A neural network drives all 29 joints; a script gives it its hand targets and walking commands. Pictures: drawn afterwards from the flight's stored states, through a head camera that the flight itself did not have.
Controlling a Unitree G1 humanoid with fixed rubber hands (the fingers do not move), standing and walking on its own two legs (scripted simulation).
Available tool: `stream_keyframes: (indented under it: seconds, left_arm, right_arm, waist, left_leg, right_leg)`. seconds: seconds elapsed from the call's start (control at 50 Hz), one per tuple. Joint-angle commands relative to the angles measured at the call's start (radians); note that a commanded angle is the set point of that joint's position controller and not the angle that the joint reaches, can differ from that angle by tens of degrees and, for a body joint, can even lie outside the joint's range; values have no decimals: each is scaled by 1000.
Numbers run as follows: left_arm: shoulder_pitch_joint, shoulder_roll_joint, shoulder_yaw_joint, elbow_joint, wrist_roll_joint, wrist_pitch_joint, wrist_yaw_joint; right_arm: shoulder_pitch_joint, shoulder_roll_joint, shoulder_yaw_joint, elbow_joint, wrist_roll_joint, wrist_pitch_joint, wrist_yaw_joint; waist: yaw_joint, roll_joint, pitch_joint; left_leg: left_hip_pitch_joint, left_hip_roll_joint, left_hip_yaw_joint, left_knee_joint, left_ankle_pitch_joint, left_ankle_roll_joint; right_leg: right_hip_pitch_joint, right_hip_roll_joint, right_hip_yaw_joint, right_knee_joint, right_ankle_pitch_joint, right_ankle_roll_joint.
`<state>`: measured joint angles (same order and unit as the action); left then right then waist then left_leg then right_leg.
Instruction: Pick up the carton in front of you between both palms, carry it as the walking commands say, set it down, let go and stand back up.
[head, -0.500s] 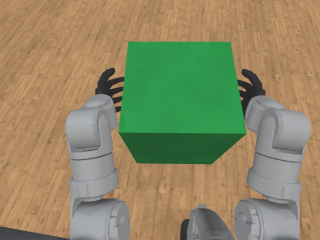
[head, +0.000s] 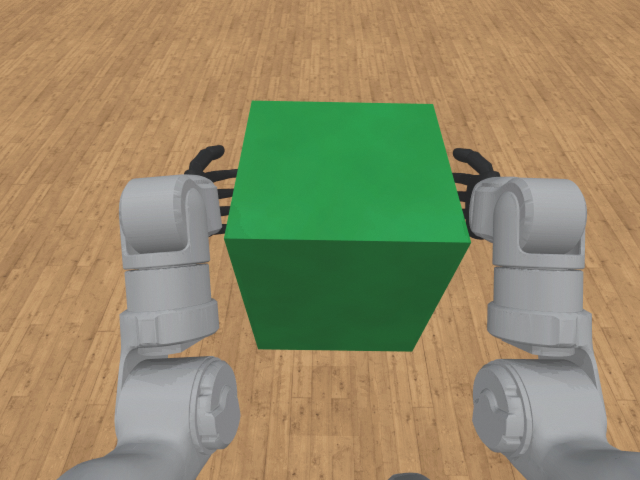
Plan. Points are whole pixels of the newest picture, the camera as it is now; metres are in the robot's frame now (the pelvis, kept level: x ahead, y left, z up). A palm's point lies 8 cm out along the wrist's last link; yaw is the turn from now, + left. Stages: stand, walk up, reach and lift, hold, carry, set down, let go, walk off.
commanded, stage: carry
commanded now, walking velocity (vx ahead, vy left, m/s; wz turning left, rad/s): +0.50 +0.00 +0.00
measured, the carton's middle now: (338, 236) +0.41 -0.03 +0.09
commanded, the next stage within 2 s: none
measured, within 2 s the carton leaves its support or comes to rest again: neither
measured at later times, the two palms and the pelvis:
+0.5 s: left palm (236, 153) +0.63 +0.12 +0.06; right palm (408, 134) +0.65 -0.18 +0.06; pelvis +0.32 -0.06 +0.00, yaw +4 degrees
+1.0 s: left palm (228, 64) +0.89 +0.14 +0.08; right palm (373, 59) +0.88 -0.16 +0.09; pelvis +0.63 +0.00 +0.00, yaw -1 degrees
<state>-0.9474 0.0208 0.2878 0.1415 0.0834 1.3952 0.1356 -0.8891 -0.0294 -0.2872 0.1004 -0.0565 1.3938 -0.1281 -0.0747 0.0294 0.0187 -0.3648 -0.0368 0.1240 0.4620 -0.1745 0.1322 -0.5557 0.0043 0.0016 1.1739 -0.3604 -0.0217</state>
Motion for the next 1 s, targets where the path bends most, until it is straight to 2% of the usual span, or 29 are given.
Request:
stream_keyframes:
  seconds: [0.0,0.06,0.12,0.18,0.26,0.28,0.3,0.32,0.34,0.36,0.38,0.4,0.42,0.44,0.46,0.5,0.54,0.58,0.66,0.74,0.78,0.8,0.82,0.84,0.86,0.88,0.92,0.94,0.98]
  left_arm:
    - [-656,-1042,-501,-42,-351,-35,-192]
    - [-615,-1063,-505,-10,-324,-50,-174]
    - [-546,-1099,-525,39,-307,-75,-178]
    - [-507,-1159,-567,57,-326,-111,-198]
    - [-503,-1235,-641,3,-395,-151,-222]
    - [-489,-1244,-657,-16,-408,-158,-226]
    - [-463,-1250,-670,-35,-416,-165,-230]
    - [-433,-1251,-677,-57,-419,-173,-235]
    - [-369,-1248,-674,-76,-419,-180,-242]
    - [-360,-1210,-685,-105,-396,-191,-239]
    - [-271,-1227,-694,-112,-405,-195,-242]
    - [-249,-1238,-707,-178,-408,-201,-247]
    - [-236,-1261,-737,-243,-423,-205,-253]
    - [-235,-1277,-768,-312,-434,-211,-258]
    - [-218,-1283,-799,-369,-442,-217,-262]
    - [-132,-1264,-845,-460,-440,-228,-270]
    - [-13,-1220,-879,-516,-428,-236,-282]
    - [106,-1173,-907,-559,-414,-240,-297]
    - [294,-1111,-886,-576,-405,-217,-317]
    - [370,-1042,-862,-535,-368,-181,-320]
    - [361,-1010,-857,-512,-362,-163,-319]
    - [345,-996,-857,-505,-361,-154,-317]
    - [321,-977,-854,-494,-360,-145,-317]
    - [281,-980,-860,-495,-371,-131,-317]
    - [255,-978,-867,-488,-379,-123,-319]
    - [233,-1004,-872,-465,-384,-124,-320]
    - [219,-1063,-873,-452,-391,-142,-324]
    - [211,-1086,-876,-452,-392,-152,-324]
    - [210,-1123,-888,-459,-389,-169,-318]
  right_arm:
    - [-940,1154,598,-135,553,-27,272]
    - [-896,1180,580,-87,535,-43,278]
    - [-796,1204,571,-11,496,-72,289]
    - [-709,1228,577,31,460,-114,300]
    - [-621,1223,603,-15,426,-164,285]
    - [-588,1220,613,-34,418,-172,278]
    - [-556,1218,628,-57,411,-177,273]
    - [-521,1217,647,-79,408,-181,269]
    - [-501,1211,668,-110,412,-186,268]
    - [-477,1254,690,-137,408,-183,268]
    - [-414,1224,694,-159,394,-182,265]
    - [-385,1239,721,-193,388,-190,260]
    - [-346,1240,729,-237,379,-200,254]
    - [-304,1243,745,-279,372,-208,250]
    - [-256,1244,766,-319,364,-216,246]
    - [-146,1236,813,-389,350,-235,240]
    - [-25,1215,857,-440,328,-253,235]
    - [80,1183,894,-488,306,-265,234]
    - [210,1153,911,-544,324,-240,246]
    - [258,1085,907,-514,340,-188,271]
    - [253,1054,896,-480,348,-165,283]
    - [260,1040,886,-457,349,-157,287]
    - [262,1024,876,-438,344,-149,290]
    - [247,1001,856,-413,329,-146,291]
    - [248,1017,850,-379,331,-146,290]
    - [232,1037,849,-384,343,-146,292]
    - [182,1102,868,-393,363,-156,298]
    - [153,1127,882,-407,375,-165,302]
    - [124,1147,898,-430,393,-180,306]
  waist:
    - [22,50,-536]
    - [4,68,-529]
    - [3,79,-496]
    - [4,87,-442]
    - [0,143,-421]
    - [11,164,-444]
    - [43,162,-485]
    - [80,110,-546]
    - [115,11,-615]
    - [99,-243,-749]
    - [127,-296,-748]
    - [124,-247,-697]
    - [119,-136,-664]
    - [106,-95,-624]
    - [98,-85,-610]
    - [97,-99,-593]
    - [99,-122,-572]
    - [100,-149,-548]
    - [101,-186,-457]
    - [104,-191,-341]
    - [88,-174,-332]
    - [74,-143,-362]
    - [53,-100,-403]
    - [45,100,-457]
    - [39,256,-424]
    - [46,188,-399]
    - [55,14,-359]
    - [62,-5,-343]
    - [66,51,-336]
  left_leg:
    - [528,298,-360,-105,441,-6]
    - [593,297,-316,-112,529,12]
    - [644,269,-250,-110,609,10]
    - [631,226,-170,-107,670,-2]
    - [616,194,-72,-64,826,-21]
    - [603,195,-55,-12,903,-35]
    - [566,187,-22,98,922,-64]
    - [461,172,17,248,808,-94]
    - [257,152,1,414,476,-102]
    - [-100,36,-70,702,-63,-149]
    - [-278,-29,-114,874,-332,-146]
    - [-354,22,-145,901,-297,-128]
    - [-353,60,-158,824,-242,-119]
    - [-337,88,-151,740,-204,-123]
    - [-299,106,-146,658,-183,-127]
    - [-249,99,-106,518,-186,-141]
    - [-257,91,-62,401,-188,-153]
    - [-260,84,-27,302,-107,-161]
    - [-222,80,18,161,59,-158]
    - [-178,53,76,34,118,-140]
    - [5,19,132,-53,136,-117]
    - [182,7,150,-51,99,-106]
    - [373,99,35,-37,23,-86]
    - [542,353,-399,-98,-89,37]
    - [613,463,-657,-205,-39,144]
    - [556,471,-610,-210,-9,143]
    - [390,417,-435,-244,-48,71]
    - [312,392,-361,-282,-117,36]
    - [244,353,-238,-331,-164,10]
  right_leg:
    - [-159,-37,-6,-54,63,6]
    - [-245,-53,-36,-119,137,7]
    - [-286,-55,-66,-239,210,0]
    - [-217,-24,-123,-444,298,-9]
    - [-23,29,-196,-683,415,-39]
    - [75,47,-214,-722,414,-50]
    - [231,60,-227,-787,429,-56]
    - [454,27,-212,-822,468,-55]
    - [695,-132,-32,-730,561,-65]
    - [1025,-397,394,-666,672,-263]
    - [1062,-398,508,-765,583,-315]
    - [1032,-366,421,-775,587,-280]
    - [975,-346,344,-793,625,-227]
    - [906,-338,285,-818,659,-196]
    - [856,-322,244,-842,615,-171]
    - [813,-305,178,-873,610,-156]
    - [818,-294,118,-872,695,-161]
    - [824,-270,54,-863,779,-148]
    - [783,-234,-35,-887,813,-114]
    - [761,-210,-85,-856,846,-92]
    - [665,-196,-136,-733,870,-60]
    - [552,-176,-168,-625,818,-38]
    - [388,-154,-185,-473,601,-9]
    - [124,-54,-179,-178,286,30]
    - [-132,29,-104,-2,-140,26]
    - [-173,-38,-18,104,-167,4]
    - [-136,-125,16,31,-59,-12]
    - [-90,-146,17,-62,-6,-6]
    - [-26,-135,-37,-188,62,15]
